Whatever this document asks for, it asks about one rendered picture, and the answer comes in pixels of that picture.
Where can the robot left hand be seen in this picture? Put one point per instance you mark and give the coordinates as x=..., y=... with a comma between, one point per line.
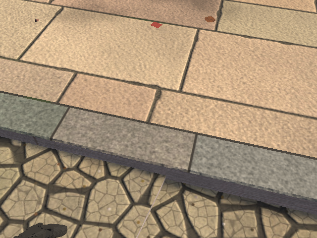
x=41, y=230

